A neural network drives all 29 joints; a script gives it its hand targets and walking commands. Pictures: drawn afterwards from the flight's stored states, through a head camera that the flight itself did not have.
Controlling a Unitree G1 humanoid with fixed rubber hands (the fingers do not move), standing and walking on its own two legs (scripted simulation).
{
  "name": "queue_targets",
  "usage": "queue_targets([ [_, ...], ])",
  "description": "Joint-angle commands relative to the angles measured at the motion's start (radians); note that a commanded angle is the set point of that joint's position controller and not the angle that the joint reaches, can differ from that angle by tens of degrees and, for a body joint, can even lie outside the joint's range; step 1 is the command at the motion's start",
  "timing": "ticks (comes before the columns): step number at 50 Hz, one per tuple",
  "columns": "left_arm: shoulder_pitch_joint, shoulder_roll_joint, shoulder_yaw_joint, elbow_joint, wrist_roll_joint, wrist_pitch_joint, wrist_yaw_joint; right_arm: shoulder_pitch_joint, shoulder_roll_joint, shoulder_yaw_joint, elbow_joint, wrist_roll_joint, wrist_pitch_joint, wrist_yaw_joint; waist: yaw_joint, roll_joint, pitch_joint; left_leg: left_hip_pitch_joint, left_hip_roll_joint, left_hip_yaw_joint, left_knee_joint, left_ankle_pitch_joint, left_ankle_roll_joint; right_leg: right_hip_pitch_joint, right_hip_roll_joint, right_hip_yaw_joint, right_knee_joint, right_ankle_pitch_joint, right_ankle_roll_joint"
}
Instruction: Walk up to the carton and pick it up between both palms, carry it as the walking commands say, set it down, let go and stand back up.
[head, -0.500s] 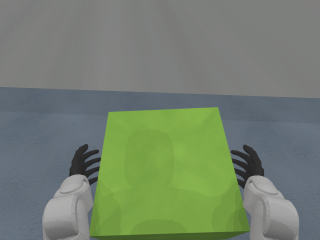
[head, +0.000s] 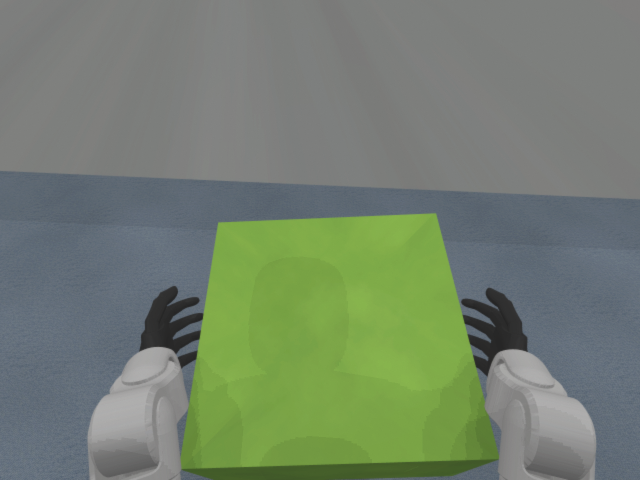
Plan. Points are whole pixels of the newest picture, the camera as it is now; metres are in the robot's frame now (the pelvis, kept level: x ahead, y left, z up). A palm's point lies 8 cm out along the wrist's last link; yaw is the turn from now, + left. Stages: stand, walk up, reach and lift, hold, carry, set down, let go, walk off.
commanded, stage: carry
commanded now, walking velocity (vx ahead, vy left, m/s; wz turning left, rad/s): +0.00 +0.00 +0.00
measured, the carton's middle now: (331, 345) +0.30 -0.01 +0.02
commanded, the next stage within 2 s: hold in 0.42 s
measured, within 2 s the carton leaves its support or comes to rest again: neither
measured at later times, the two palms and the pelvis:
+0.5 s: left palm (177, 356) +0.27 +0.18 +0.05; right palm (483, 351) +0.27 -0.19 +0.06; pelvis +0.00 +0.01 +0.00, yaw +1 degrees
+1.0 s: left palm (209, 341) +0.31 +0.16 +0.02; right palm (489, 339) +0.31 -0.22 +0.02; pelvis +0.00 -0.03 +0.00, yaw +5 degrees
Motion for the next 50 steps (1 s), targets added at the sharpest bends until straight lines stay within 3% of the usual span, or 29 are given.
queue_targets([
  [1, -0.436, -0.772, -0.763, -0.077, -0.364, 0.006, -0.214, -0.468, 0.740, 0.758, -0.099, 0.373, -0.010, 0.217, 0.000, 0.009, -0.202, 0.009, 0.129, -0.128, -0.113, 0.120, -0.004, 0.162, -0.086, 0.107, -0.043, 0.082, -0.024],
  [21, -0.435, -0.764, -0.759, -0.075, -0.361, -0.002, -0.207, -0.467, 0.727, 0.749, -0.098, 0.371, -0.017, 0.212, 0.001, 0.012, -0.206, 0.026, 0.132, -0.129, -0.102, 0.170, -0.003, 0.162, -0.087, 0.100, -0.035, 0.090, -0.021],
  [22, -0.280, -0.413, -0.408, 0.276, -0.045, -0.144, -0.194, -0.388, 0.376, 0.398, 0.253, 0.071, -0.158, 0.233, -0.015, 0.042, 0.256, 0.075, -0.070, -0.107, -0.190, -0.029, -0.034, 0.109, 0.113, 0.100, -0.116, -0.047, -0.083],
  [23, -0.327, -0.152, -0.244, 0.627, -0.060, -0.233, -0.205, -0.404, 0.047, 0.149, 0.604, 0.052, -0.244, 0.228, -0.023, -0.001, 0.275, 0.025, -0.064, -0.125, -0.203, -0.042, -0.022, 0.119, 0.105, 0.088, -0.133, -0.084, -0.105],
  [24, -0.272, -0.206, -0.321, 0.677, -0.090, -0.337, -0.205, -0.366, 0.074, 0.238, 0.703, 0.077, -0.350, 0.224, -0.017, -0.029, 0.166, 0.088, -0.058, -0.136, -0.181, 0.030, -0.018, 0.173, 0.104, 0.093, -0.121, -0.025, -0.104],
  [25, -0.212, -0.338, -0.443, 0.540, -0.135, -0.415, -0.220, -0.285, 0.189, 0.344, 0.536, 0.114, -0.434, 0.235, -0.022, -0.019, 0.004, 0.172, -0.051, -0.161, -0.155, 0.222, -0.019, 0.247, 0.109, 0.110, -0.103, 0.150, -0.095],
  [27, -0.345, -0.558, -0.622, 0.340, -0.216, -0.505, -0.233, -0.401, 0.405, 0.493, 0.338, 0.190, -0.525, 0.268, -0.053, 0.021, -0.320, 0.309, -0.039, -0.179, -0.140, 0.582, -0.044, 0.412, 0.142, 0.107, -0.058, 0.452, -0.059],
  [28, -0.605, -0.715, -0.736, 0.103, -0.266, -0.550, -0.235, -0.557, 0.614, 0.672, 0.326, 0.280, -0.549, 0.312, -0.089, 0.151, -0.582, 0.538, -0.009, -0.242, -0.118, 0.831, -0.061, 0.348, 0.161, 0.138, -0.048, 0.466, -0.038],
  [29, -0.643, -0.731, -0.735, 0.160, -0.265, -0.571, -0.247, -0.617, 0.619, 0.657, 0.312, 0.265, -0.571, 0.325, -0.084, 0.121, -0.537, 0.496, -0.006, -0.233, -0.117, 0.795, -0.064, 0.296, 0.155, 0.145, -0.078, 0.428, -0.037],
  [32, -0.705, -0.745, -0.663, 0.459, -0.216, -0.585, -0.307, -0.676, 0.629, 0.567, 0.486, 0.202, -0.571, 0.357, -0.107, 0.072, -0.262, 0.278, -0.035, -0.209, -0.171, 0.335, -0.041, 0.250, 0.115, 0.146, -0.131, 0.223, -0.040],
  [36, -0.793, -0.852, -0.537, 0.735, -0.152, -0.597, -0.373, -0.777, 0.722, 0.458, 0.718, 0.129, -0.564, 0.425, -0.101, 0.004, -0.149, 0.183, -0.029, -0.200, -0.205, 0.029, -0.019, 0.260, 0.125, 0.133, -0.116, 0.002, -0.035],
  [39, -0.842, -0.878, -0.402, 0.903, -0.084, -0.606, -0.414, -0.827, 0.791, 0.359, 0.882, 0.069, -0.563, 0.462, -0.078, -0.026, -0.104, 0.145, -0.025, -0.195, -0.213, -0.043, -0.002, 0.273, 0.118, 0.143, -0.123, -0.064, -0.030],
  [42, -0.841, -0.829, -0.278, 1.003, -0.022, -0.608, -0.439, -0.846, 0.796, 0.267, 0.976, 0.019, -0.564, 0.472, -0.053, -0.033, -0.050, 0.106, -0.030, -0.179, -0.202, -0.064, 0.006, 0.265, 0.105, 0.159, -0.132, -0.107, -0.029],
  [46, -0.833, -0.762, -0.201, 1.044, 0.029, -0.634, -0.462, -0.847, 0.798, 0.210, 0.996, -0.013, -0.587, 0.458, -0.034, -0.042, -0.032, 0.068, -0.046, -0.161, -0.159, -0.032, 0.018, 0.254, 0.092, 0.184, -0.131, -0.097, -0.022],
  [50, -0.818, -0.729, -0.196, 1.023, 0.038, -0.691, -0.476, -0.814, 0.807, 0.208, 0.969, -0.022, -0.636, 0.429, -0.040, -0.044, -0.099, 0.021, -0.061, -0.154, -0.109, 0.047, 0.022, 0.247, 0.086, 0.198, -0.103, 0.023, -0.008],
])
